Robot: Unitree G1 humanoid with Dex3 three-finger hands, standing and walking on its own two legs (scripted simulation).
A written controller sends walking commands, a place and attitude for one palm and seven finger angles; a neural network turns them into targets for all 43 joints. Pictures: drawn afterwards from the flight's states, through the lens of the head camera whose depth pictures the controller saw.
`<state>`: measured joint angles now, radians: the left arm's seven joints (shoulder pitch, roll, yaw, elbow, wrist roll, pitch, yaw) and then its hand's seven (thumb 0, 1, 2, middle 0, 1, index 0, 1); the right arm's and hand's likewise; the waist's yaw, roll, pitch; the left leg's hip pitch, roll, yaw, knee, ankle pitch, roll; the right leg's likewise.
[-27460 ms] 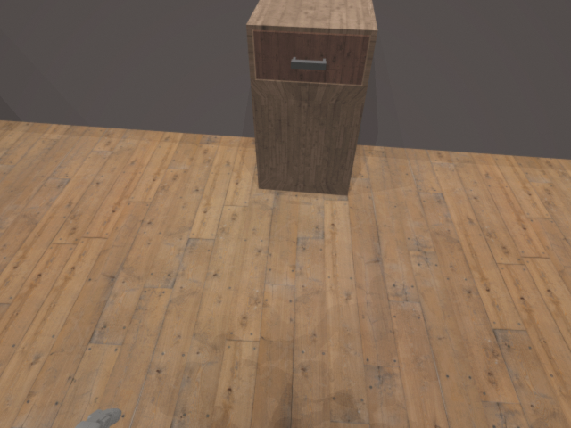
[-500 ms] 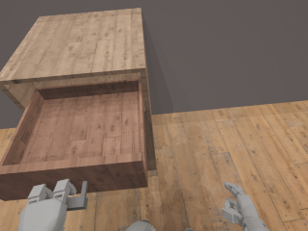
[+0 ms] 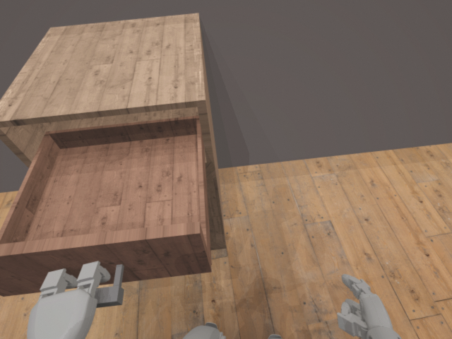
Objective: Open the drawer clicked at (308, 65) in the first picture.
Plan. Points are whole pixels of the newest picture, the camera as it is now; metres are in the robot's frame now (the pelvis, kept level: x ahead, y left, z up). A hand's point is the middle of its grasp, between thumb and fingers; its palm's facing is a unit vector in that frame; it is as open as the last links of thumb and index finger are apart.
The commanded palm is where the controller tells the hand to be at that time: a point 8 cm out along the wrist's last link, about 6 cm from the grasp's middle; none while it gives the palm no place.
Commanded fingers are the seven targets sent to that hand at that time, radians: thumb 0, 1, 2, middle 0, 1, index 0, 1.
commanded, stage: lift the hand off the handle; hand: left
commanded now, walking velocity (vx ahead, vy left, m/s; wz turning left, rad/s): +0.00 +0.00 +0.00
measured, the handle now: (84, 286) +0.20 +0.27 +0.00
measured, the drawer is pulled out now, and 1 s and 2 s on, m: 0.30 0.30 0.29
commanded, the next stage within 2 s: none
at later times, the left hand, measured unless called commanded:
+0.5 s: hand (81, 320) +0.15 +0.26 -0.02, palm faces -0.07 -0.08 -0.99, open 13.5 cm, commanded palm +0.14 +0.26 +0.06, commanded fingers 0.00 -0.50 0.30 -0.30 -1.20 -0.30 -1.20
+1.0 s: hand (72, 312) +0.15 +0.26 +0.03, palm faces -0.02 -0.11 -0.99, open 13.3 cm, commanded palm +0.13 +0.25 +0.09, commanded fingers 0.00 -0.50 0.30 -0.30 -1.20 -0.30 -1.20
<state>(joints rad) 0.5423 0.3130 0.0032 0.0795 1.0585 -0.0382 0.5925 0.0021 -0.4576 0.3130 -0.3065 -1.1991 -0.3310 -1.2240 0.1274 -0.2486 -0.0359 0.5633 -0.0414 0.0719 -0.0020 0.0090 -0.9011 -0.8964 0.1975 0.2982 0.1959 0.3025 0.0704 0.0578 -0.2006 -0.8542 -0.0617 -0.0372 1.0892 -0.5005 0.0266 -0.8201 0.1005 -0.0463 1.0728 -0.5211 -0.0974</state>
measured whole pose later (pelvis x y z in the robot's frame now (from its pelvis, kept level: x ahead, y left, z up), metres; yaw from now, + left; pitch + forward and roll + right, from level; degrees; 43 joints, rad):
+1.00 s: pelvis +0.01 +0.01 +0.03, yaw -1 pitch +10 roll -1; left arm 0.61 0.34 -0.05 -0.06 1.02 0.02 0.50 0.00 -0.48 0.30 -0.32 -1.20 -0.41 -1.22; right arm 0.14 -0.23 0.00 0.55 -0.02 0.07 0.01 0.01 -0.90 -0.90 0.20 0.30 0.20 0.30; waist 0.08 0.07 -0.17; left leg -0.65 -0.06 -0.03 0.92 -0.44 0.04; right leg -0.61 0.10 -0.02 0.89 -0.46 -0.08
